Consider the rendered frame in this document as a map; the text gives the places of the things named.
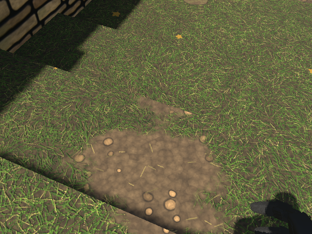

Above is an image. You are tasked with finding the right robot hand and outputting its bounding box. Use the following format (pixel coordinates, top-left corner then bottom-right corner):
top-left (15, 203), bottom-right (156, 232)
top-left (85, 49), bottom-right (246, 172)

top-left (250, 200), bottom-right (312, 234)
